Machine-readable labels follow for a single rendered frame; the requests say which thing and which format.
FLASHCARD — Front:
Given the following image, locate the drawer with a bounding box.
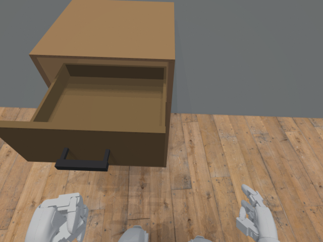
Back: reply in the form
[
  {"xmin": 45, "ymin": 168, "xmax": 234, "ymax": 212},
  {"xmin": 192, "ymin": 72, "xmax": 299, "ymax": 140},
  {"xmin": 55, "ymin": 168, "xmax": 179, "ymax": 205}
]
[{"xmin": 0, "ymin": 63, "xmax": 167, "ymax": 166}]

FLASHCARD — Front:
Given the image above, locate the left robot hand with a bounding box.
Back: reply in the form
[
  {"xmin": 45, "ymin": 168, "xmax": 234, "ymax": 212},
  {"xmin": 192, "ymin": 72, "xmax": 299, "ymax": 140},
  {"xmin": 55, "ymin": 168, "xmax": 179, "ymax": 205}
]
[{"xmin": 25, "ymin": 193, "xmax": 89, "ymax": 242}]

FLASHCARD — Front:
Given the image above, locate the right robot hand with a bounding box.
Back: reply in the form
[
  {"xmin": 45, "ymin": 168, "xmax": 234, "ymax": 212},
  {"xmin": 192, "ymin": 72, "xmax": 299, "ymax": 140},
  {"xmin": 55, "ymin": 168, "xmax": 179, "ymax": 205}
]
[{"xmin": 236, "ymin": 184, "xmax": 278, "ymax": 242}]

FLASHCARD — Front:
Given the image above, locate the handle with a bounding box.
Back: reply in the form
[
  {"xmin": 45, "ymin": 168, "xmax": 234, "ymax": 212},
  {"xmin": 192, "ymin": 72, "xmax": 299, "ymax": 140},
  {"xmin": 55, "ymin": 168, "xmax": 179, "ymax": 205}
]
[{"xmin": 55, "ymin": 148, "xmax": 110, "ymax": 171}]

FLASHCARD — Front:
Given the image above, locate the left robot thigh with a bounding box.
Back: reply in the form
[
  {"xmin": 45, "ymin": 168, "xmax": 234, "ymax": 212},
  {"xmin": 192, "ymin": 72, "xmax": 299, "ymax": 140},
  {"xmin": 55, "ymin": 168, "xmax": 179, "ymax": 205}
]
[{"xmin": 118, "ymin": 228, "xmax": 148, "ymax": 242}]

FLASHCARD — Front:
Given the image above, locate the cabinet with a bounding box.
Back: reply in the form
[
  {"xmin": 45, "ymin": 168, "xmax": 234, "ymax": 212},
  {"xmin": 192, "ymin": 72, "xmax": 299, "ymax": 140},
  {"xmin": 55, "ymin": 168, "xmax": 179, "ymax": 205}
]
[{"xmin": 29, "ymin": 0, "xmax": 175, "ymax": 167}]

